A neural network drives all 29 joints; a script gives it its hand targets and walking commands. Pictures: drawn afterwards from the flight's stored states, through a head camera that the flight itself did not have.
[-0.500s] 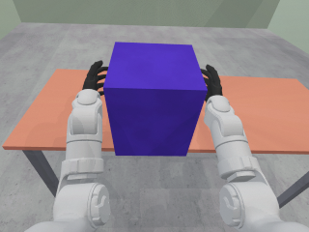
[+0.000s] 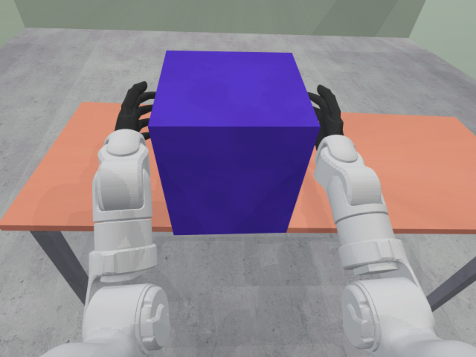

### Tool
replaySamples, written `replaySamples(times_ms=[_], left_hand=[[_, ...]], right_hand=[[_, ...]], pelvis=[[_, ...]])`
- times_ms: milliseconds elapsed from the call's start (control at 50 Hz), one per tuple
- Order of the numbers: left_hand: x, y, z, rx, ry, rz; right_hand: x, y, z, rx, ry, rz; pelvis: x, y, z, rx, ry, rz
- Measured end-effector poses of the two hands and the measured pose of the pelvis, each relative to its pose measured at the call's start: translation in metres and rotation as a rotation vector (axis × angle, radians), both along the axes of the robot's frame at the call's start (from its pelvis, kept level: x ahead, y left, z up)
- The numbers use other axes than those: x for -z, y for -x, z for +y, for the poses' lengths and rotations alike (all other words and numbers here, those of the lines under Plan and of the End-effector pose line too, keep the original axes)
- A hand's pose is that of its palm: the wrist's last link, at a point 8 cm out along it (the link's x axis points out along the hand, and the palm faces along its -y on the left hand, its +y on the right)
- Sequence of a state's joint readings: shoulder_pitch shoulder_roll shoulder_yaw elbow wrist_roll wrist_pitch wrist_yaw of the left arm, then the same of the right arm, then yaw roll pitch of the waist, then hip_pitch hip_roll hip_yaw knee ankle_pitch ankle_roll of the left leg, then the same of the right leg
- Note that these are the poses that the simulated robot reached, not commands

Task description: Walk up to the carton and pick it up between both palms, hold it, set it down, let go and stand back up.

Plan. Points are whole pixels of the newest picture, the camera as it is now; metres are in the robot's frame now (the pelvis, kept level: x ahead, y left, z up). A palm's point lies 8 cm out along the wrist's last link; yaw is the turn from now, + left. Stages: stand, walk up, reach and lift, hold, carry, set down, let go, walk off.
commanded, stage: reach and lift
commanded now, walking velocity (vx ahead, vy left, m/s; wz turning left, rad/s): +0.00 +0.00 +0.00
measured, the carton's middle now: (230, 147) +0.42 -0.01 +0.16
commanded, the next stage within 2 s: hold in 0.12 s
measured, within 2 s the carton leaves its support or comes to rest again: neither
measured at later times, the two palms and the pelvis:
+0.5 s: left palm (125, 129) +0.36 +0.15 +0.23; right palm (331, 127) +0.37 -0.15 +0.24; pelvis +0.00 +0.00 +0.00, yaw +0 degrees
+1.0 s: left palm (119, 125) +0.36 +0.15 +0.25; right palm (332, 118) +0.36 -0.15 +0.26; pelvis +0.00 +0.00 +0.00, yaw +0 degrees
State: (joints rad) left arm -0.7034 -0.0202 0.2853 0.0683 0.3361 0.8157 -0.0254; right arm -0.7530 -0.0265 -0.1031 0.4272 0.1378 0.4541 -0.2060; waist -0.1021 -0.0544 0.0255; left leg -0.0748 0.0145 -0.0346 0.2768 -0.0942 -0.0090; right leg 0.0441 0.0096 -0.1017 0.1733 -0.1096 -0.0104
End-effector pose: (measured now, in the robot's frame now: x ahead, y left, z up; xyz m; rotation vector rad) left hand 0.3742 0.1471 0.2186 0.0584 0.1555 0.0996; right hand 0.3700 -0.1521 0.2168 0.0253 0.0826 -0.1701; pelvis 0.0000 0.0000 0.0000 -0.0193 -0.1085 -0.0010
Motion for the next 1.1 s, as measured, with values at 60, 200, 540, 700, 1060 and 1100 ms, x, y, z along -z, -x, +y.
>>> replaySamples(times_ms=[60, 200, 540, 700, 1060, 1100], left_hand=[[-0.001, 0.0, 0.0, 0.0, 0.003, 0.0], [-0.004, 0.002, 0.001, -0.001, 0.009, -0.006], [-0.017, 0.01, 0.003, -0.018, 0.033, -0.009], [-0.024, 0.012, 0.005, -0.024, 0.04, -0.02], [-0.028, 0.016, 0.007, -0.028, 0.054, -0.01], [-0.029, 0.016, 0.007, -0.029, 0.055, -0.01]], right_hand=[[-0.002, 0.0, 0.0, 0.0, -0.002, -0.001], [-0.006, 0.001, 0.001, -0.001, -0.005, -0.007], [-0.023, 0.004, 0.003, -0.015, -0.013, -0.01], [-0.033, 0.004, 0.005, -0.022, -0.017, -0.021], [-0.04, 0.006, 0.007, -0.025, -0.021, -0.007], [-0.041, 0.006, 0.007, -0.025, -0.019, -0.006]], pelvis=[[0.0, -0.001, 0.001, -0.001, 0.0, -0.003], [0.0, -0.004, 0.002, 0.003, -0.001, -0.009], [0.0, -0.001, 0.0, 0.004, -0.002, -0.015], [0.0, -0.001, -0.002, 0.0, -0.002, -0.01], [0.0, 0.0, -0.004, 0.002, -0.003, -0.007], [0.0, 0.0, -0.004, 0.001, -0.003, -0.007]])
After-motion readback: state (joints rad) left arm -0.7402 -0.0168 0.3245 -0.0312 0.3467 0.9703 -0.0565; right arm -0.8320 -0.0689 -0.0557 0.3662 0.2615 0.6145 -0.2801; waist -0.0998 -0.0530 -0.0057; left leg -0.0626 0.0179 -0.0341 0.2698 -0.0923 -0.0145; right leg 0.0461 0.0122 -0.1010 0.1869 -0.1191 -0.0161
